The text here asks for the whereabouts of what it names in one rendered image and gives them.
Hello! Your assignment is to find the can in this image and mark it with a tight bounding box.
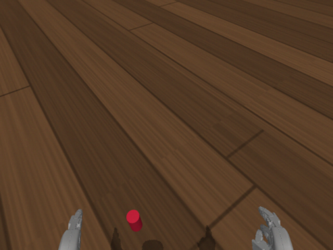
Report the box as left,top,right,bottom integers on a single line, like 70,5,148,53
126,210,143,232

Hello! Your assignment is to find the left robot hand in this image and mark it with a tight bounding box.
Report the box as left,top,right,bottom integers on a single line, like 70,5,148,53
58,209,83,250

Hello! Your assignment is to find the right robot hand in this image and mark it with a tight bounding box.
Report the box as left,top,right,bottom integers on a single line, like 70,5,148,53
252,206,293,250

